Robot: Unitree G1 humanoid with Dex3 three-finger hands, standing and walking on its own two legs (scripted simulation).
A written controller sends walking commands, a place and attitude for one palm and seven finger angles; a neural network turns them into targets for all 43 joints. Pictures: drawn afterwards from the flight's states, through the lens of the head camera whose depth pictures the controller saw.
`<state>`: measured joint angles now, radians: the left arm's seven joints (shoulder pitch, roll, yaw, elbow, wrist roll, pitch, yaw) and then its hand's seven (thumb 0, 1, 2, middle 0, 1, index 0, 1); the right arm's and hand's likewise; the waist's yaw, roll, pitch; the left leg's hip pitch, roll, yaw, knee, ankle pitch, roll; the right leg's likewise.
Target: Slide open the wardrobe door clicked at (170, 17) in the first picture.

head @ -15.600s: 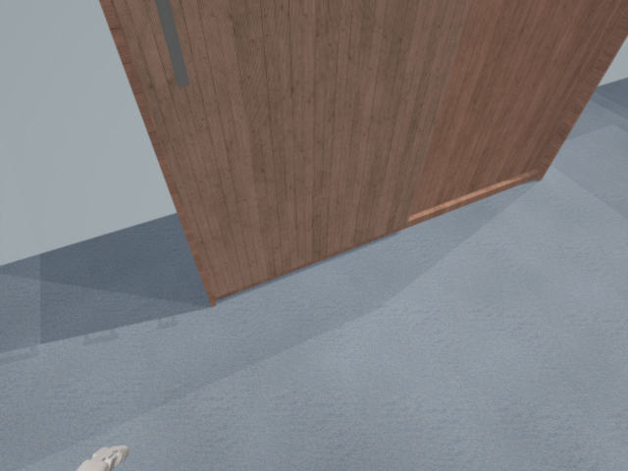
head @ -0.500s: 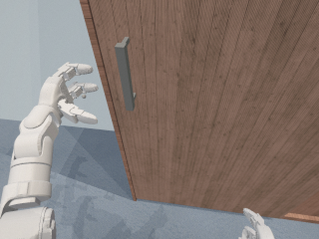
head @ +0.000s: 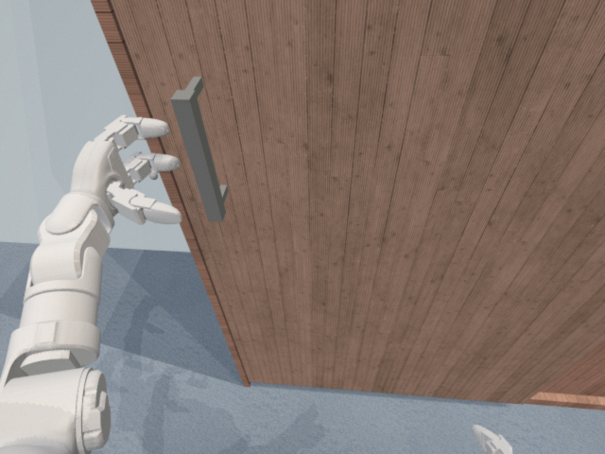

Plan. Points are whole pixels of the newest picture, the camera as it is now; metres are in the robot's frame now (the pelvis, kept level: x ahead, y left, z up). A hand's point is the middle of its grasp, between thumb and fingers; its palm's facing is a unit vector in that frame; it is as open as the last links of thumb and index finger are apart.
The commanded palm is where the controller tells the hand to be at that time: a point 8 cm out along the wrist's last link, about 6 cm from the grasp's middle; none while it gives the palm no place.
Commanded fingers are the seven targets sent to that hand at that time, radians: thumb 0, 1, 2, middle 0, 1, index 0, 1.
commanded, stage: move the hooked fingers beside the handle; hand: left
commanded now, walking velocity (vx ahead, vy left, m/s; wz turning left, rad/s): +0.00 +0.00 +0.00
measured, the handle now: (207, 154) +0.44 +0.14 +0.19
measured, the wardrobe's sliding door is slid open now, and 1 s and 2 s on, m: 0.00 0.00 0.00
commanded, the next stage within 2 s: feel for the door with the fingertips in 0.56 s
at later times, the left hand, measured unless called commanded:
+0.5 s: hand (142, 183) +0.38 +0.20 +0.20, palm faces +0.00 -1.00 -0.02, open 14.0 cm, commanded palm +0.36 +0.25 +0.20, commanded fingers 0.00 -0.50 0.30 -0.30 -1.20 -0.30 -1.20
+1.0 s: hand (180, 184) +0.38 +0.16 +0.19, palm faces -0.05 -1.00 +0.01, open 14.0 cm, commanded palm +0.36 +0.21 +0.20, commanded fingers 0.00 -0.50 0.30 -0.30 -1.20 -0.30 -1.20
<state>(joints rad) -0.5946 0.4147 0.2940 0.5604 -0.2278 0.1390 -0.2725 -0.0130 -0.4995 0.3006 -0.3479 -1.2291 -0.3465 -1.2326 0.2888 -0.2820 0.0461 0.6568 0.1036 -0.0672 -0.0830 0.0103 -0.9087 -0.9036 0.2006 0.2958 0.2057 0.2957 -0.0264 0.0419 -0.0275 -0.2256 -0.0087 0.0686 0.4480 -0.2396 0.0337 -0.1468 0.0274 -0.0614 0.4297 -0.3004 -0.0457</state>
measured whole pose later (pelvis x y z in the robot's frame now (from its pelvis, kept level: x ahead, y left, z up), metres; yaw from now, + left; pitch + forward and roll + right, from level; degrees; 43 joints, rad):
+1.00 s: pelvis -0.01 +0.01 +0.00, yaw +0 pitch -1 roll +0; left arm -0.54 0.29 0.21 0.41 -0.24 0.20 -0.17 -0.01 -0.50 0.30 -0.30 -1.20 -0.30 -1.20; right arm 0.25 -0.26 0.05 0.65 0.10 -0.04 -0.07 0.01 -0.91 -0.90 0.20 0.30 0.21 0.30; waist -0.02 0.05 -0.03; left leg -0.20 -0.02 0.08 0.43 -0.22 0.04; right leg -0.13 0.02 -0.05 0.43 -0.29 -0.03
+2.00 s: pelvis -0.01 +0.01 +0.00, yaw +0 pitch +0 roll +0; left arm -0.61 0.33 0.23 0.53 -0.23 0.15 -0.19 -0.01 -0.50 0.30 -0.31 -1.21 -0.31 -1.20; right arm 0.27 -0.27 0.05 0.64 0.10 -0.04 -0.07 0.01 -0.91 -0.90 0.20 0.30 0.21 0.30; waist -0.02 0.03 -0.03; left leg -0.22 -0.01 0.07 0.44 -0.22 0.04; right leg -0.14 0.03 -0.05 0.42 -0.28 -0.04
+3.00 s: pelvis -0.01 +0.00 +0.00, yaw +0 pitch -1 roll +0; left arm -0.60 0.22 0.14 0.41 -0.20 0.25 -0.06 -0.01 -0.50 0.30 -0.30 -1.20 -0.30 -1.20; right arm 0.23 -0.25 0.05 0.64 0.09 0.03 -0.06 0.01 -0.91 -0.90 0.20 0.30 0.20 0.30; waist -0.02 0.04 -0.03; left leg -0.19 0.00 0.06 0.42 -0.21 0.03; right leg -0.11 0.04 -0.06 0.40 -0.27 -0.05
